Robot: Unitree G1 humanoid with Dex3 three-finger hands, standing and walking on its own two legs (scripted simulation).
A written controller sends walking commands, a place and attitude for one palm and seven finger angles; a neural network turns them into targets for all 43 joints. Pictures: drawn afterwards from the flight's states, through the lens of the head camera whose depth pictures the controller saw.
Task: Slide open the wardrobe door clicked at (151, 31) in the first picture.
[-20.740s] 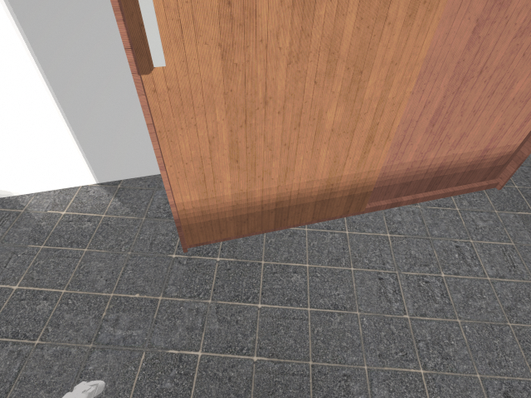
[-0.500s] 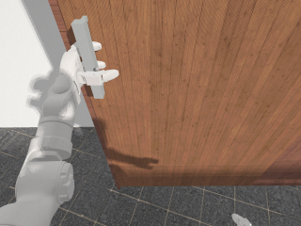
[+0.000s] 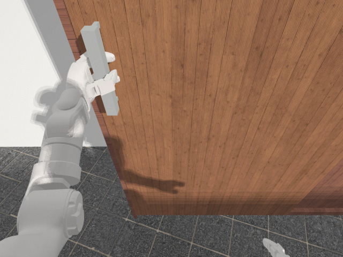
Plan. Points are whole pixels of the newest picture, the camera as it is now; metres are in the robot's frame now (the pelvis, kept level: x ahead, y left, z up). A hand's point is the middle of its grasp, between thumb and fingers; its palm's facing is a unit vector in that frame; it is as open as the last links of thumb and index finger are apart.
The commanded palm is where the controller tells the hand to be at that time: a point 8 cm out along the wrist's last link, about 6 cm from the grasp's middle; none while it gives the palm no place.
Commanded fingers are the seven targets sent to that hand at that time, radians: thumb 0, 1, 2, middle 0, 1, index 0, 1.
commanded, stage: grip the handle and tug to test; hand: left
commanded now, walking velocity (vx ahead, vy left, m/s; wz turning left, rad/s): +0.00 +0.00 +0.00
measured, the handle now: (105, 72) +0.48 +0.18 +0.22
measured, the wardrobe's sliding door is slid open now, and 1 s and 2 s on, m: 0.00 0.00 0.00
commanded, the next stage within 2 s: tug the door sideways, standing still in 0.56 s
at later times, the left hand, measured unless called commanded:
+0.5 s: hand (109, 82) +0.43 +0.16 +0.22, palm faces +0.05 -1.00 +0.00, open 6.1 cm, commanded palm +0.38 +0.21 +0.22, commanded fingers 0.00 0.90 0.90 -0.45 -1.40 -0.45 -1.40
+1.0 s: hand (110, 81) +0.43 +0.16 +0.22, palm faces +0.12 -0.99 -0.01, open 6.1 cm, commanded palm +0.40 +0.17 +0.22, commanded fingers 0.00 0.90 0.90 -0.45 -1.40 -0.45 -1.40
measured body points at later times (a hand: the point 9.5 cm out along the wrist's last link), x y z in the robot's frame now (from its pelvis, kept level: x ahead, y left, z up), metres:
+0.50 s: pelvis +0.01 +0.00 +0.00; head +0.00 -0.02 +0.45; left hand +0.42 +0.21 +0.22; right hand +0.14 -0.26 -0.10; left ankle +0.00 +0.12 -0.74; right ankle -0.05 -0.11 -0.74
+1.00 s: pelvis +0.02 +0.00 +0.00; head +0.02 -0.02 +0.45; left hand +0.42 +0.21 +0.22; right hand +0.19 -0.23 -0.10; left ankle +0.00 +0.12 -0.74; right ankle -0.05 -0.11 -0.74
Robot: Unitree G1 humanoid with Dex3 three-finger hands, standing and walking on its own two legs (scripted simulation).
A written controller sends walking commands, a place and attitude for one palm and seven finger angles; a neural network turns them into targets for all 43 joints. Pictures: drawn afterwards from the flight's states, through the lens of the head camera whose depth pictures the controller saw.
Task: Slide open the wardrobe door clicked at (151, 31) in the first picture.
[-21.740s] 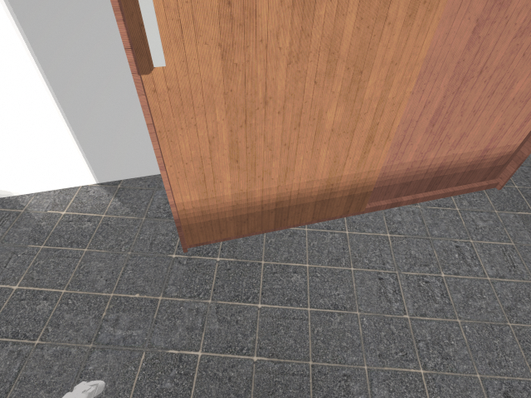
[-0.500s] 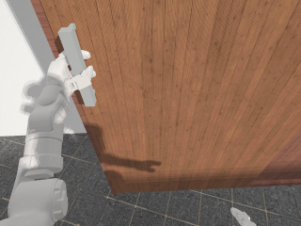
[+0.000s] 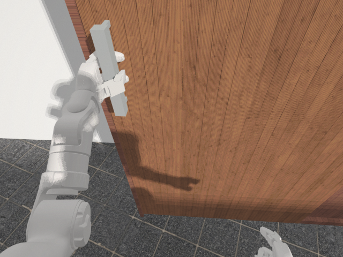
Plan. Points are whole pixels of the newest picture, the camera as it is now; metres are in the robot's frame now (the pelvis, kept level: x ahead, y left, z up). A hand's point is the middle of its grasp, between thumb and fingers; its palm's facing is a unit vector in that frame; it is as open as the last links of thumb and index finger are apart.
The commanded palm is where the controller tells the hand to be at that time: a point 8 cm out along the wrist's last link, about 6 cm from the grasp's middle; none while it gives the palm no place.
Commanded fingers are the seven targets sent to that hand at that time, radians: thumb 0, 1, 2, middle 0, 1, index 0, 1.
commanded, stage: tug the door sideways, standing still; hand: left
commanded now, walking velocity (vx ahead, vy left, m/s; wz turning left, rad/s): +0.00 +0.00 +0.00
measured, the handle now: (114, 72) +0.46 +0.17 +0.22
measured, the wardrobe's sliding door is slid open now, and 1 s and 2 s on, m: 0.00 0.00 0.10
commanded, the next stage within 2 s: step sideways, sliding the door along in 0.58 s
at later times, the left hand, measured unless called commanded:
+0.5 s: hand (121, 83) +0.41 +0.14 +0.22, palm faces +0.11 -0.99 -0.04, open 6.3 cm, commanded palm +0.39 +0.14 +0.22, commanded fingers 0.00 0.90 0.90 -0.45 -1.40 -0.45 -1.40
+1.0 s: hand (123, 84) +0.42 +0.14 +0.21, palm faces +0.25 -0.96 -0.12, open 6.4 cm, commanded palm +0.39 +0.14 +0.22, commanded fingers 0.00 0.90 0.90 -0.45 -1.40 -0.45 -1.40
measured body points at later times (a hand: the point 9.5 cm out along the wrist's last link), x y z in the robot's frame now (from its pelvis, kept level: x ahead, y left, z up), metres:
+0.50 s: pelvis -0.02 +0.01 +0.00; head -0.01 +0.00 +0.45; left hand +0.40 +0.20 +0.23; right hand +0.12 -0.21 -0.12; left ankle -0.01 +0.13 -0.74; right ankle -0.07 -0.11 -0.74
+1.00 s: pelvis -0.04 -0.04 -0.02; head +0.00 -0.06 +0.43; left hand +0.40 +0.19 +0.22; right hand +0.09 -0.26 -0.15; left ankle -0.01 +0.13 -0.74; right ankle -0.04 -0.12 -0.74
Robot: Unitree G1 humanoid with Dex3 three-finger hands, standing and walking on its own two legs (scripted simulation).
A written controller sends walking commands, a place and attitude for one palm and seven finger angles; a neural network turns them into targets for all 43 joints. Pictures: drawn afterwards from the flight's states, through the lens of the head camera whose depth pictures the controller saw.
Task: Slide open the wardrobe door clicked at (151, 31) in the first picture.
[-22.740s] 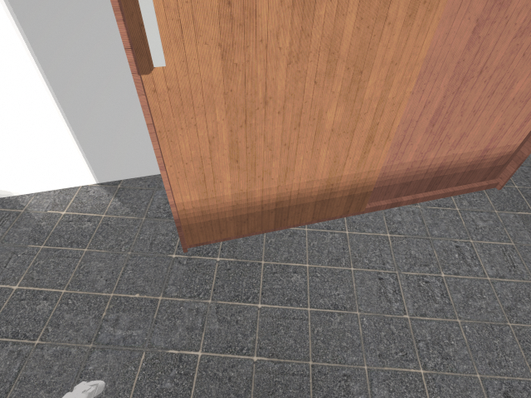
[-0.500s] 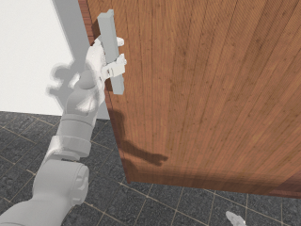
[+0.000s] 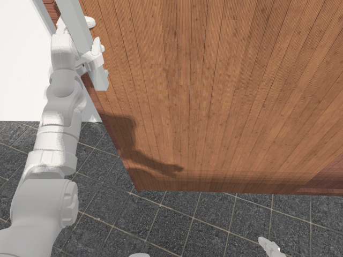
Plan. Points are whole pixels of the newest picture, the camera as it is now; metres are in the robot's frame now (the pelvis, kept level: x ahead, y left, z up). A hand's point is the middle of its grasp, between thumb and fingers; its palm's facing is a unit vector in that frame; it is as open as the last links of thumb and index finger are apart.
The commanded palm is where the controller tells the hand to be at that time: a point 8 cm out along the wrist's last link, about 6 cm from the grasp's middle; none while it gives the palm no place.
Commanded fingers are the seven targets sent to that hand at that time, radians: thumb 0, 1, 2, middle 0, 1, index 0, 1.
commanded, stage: step sideways, sliding the door along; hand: left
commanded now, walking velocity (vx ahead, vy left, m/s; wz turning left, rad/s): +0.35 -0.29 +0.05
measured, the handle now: (89, 41) +0.49 +0.22 +0.24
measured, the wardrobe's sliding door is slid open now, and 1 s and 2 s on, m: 0.00 0.10 0.41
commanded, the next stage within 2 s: none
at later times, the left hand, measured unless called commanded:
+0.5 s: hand (108, 55) +0.46 +0.17 +0.23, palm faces +0.34 -0.93 -0.09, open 7.0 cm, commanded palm +0.43 +0.14 +0.22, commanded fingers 0.00 0.90 0.90 -0.45 -1.40 -0.45 -1.40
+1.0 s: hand (144, 55) +0.47 +0.10 +0.22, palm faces +0.52 -0.85 -0.05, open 7.5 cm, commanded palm +0.43 +0.06 +0.21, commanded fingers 0.00 0.90 0.90 -0.45 -1.40 -0.45 -1.40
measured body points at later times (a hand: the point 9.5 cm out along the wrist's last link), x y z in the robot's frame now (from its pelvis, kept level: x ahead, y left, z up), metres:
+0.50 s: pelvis +0.07 -0.07 +0.01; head +0.17 -0.03 +0.45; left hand +0.43 +0.22 +0.23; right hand +0.35 -0.20 -0.08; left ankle +0.05 +0.09 -0.72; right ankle +0.15 -0.26 -0.64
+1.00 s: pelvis +0.14 -0.18 +0.00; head +0.24 -0.13 +0.44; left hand +0.44 +0.14 +0.22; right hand +0.37 -0.38 -0.09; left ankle +0.12 -0.06 -0.72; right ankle +0.19 -0.31 -0.67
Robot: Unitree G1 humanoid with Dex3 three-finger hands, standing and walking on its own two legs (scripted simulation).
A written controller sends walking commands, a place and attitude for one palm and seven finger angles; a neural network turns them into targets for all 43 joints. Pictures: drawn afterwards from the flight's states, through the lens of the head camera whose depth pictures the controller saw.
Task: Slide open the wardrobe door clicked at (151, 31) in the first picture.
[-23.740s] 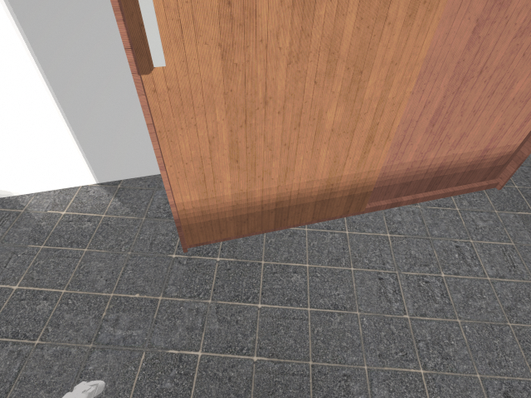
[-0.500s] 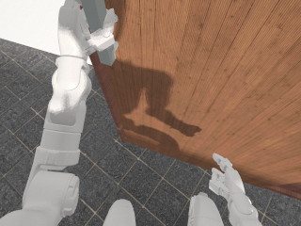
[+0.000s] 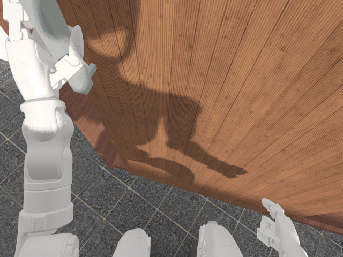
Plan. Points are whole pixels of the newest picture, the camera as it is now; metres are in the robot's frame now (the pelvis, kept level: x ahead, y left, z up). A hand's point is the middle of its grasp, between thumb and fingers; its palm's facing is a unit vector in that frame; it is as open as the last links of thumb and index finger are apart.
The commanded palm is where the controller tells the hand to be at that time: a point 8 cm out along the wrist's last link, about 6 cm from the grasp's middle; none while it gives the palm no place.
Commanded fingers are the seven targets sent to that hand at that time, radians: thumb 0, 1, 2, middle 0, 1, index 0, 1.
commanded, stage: step sideways, sliding the door along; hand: left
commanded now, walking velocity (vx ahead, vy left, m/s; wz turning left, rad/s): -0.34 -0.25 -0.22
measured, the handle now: (66, 30) +0.40 +0.25 +0.23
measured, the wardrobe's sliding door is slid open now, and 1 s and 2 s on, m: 0.10 0.41 0.65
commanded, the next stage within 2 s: none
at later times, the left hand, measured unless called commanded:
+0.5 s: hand (162, 79) +0.35 +0.09 +0.22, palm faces +0.42 -0.90 -0.09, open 7.6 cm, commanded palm +0.30 +0.06 +0.21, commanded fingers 0.00 0.90 0.90 -0.45 -1.40 -0.45 -1.40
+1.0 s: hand (285, 116) +0.32 -0.08 +0.22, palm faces +0.18 -0.98 -0.03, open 7.6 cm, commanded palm +0.29 -0.10 +0.20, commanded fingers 0.00 0.90 0.90 -0.45 -1.40 -0.45 -1.40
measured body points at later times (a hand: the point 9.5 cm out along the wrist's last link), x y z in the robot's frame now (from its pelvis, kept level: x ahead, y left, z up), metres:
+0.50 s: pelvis -0.03 -0.12 +0.01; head +0.07 -0.14 +0.44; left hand +0.32 +0.13 +0.22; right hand +0.20 -0.34 -0.09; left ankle -0.04 +0.02 -0.68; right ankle +0.02 -0.23 -0.73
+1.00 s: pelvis -0.09 -0.23 +0.00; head -0.01 -0.23 +0.44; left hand +0.30 -0.03 +0.22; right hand +0.09 -0.43 -0.10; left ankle -0.03 -0.01 -0.73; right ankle -0.11 -0.37 -0.73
